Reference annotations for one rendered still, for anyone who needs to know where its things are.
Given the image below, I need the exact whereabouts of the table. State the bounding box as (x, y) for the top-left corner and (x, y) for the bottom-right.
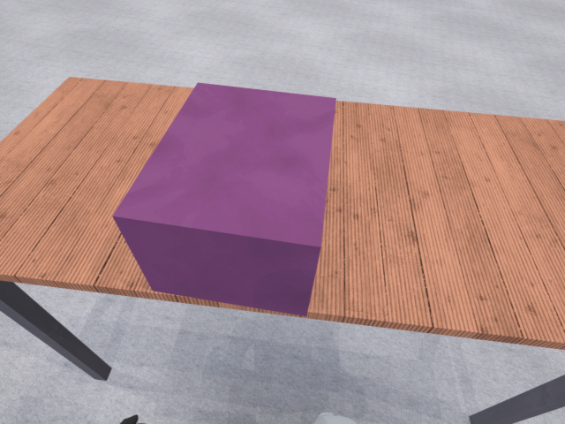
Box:
(0, 77), (565, 424)

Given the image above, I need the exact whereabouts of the carton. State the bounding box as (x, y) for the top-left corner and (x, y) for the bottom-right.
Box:
(113, 83), (336, 316)

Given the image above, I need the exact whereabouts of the robot right shin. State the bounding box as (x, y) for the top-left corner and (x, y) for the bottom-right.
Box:
(316, 413), (334, 421)

